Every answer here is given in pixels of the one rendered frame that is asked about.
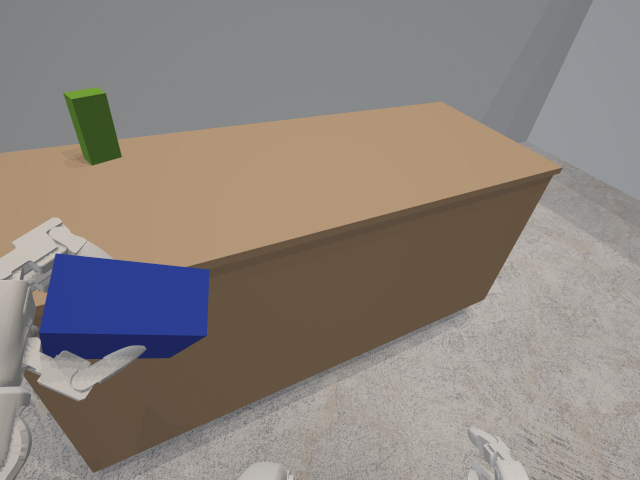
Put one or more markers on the left robot hand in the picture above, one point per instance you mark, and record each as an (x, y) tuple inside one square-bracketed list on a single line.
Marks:
[(22, 271)]

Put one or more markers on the table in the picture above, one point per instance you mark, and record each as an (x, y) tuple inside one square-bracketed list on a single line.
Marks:
[(325, 237)]

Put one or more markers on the sponge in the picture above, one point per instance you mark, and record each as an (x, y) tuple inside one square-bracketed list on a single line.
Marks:
[(96, 306)]

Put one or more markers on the robot left forearm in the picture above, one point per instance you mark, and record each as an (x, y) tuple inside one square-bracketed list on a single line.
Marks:
[(15, 434)]

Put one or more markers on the right robot hand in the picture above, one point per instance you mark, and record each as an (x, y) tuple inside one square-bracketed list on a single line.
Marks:
[(497, 454)]

